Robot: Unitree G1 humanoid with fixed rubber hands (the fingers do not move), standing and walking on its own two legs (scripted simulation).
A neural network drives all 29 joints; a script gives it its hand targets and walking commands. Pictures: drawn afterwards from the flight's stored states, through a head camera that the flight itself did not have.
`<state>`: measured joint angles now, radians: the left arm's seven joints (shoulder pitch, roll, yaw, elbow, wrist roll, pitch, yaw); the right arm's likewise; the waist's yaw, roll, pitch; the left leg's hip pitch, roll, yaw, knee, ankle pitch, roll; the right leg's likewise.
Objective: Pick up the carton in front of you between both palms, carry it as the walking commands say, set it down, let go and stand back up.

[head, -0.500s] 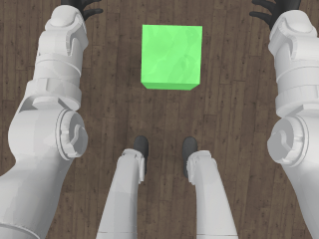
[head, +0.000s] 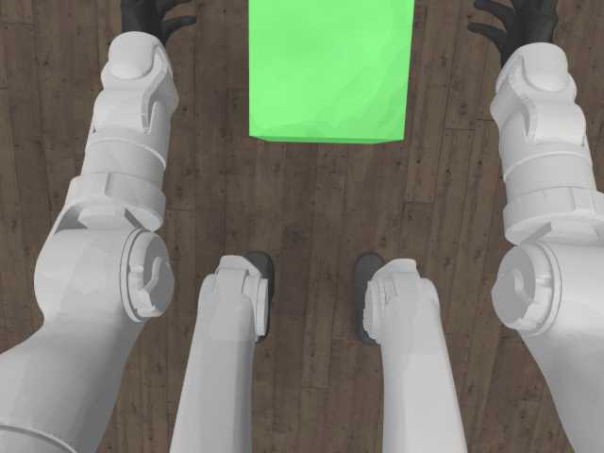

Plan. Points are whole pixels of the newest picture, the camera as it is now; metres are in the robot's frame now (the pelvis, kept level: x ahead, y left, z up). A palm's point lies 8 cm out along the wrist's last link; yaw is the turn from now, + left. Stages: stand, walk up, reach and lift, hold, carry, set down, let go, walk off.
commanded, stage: reach and lift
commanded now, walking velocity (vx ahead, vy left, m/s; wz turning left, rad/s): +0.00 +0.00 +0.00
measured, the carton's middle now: (325, 78) +0.53 -0.01 -0.40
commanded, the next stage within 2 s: none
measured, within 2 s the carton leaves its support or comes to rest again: leaves its support in 1.38 s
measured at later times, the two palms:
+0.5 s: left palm (201, 71) +0.53 +0.17 -0.33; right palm (450, 77) +0.52 -0.19 -0.33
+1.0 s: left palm (222, 71) +0.53 +0.14 -0.33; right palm (433, 74) +0.53 -0.16 -0.33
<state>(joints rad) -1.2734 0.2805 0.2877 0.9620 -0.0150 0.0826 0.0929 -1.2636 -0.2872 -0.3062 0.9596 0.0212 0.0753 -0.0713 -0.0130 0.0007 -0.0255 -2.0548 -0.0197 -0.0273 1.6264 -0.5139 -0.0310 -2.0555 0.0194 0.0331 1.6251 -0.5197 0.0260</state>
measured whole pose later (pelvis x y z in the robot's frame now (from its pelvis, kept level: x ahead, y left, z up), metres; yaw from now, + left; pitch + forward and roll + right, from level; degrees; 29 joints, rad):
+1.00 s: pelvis -0.05 +0.00 -0.15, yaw +0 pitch +35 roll +0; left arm -1.65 0.33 0.10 1.18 -0.18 0.09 0.12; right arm -1.66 -0.36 -0.09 1.20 0.18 0.09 -0.10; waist -0.01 0.01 0.49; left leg -2.22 -0.04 -0.03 2.20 -0.59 -0.05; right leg -2.22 0.03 0.03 2.20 -0.59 0.03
